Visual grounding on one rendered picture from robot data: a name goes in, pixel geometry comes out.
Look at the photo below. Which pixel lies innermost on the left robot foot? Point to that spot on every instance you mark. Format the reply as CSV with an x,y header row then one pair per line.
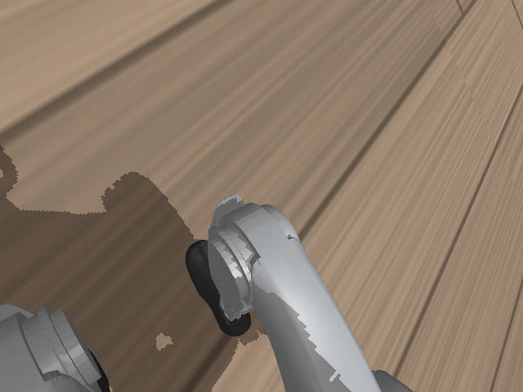
x,y
103,381

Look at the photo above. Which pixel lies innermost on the right robot foot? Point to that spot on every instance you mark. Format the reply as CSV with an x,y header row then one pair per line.
x,y
198,268

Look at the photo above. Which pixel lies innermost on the right robot hand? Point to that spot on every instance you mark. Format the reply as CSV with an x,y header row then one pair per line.
x,y
387,383

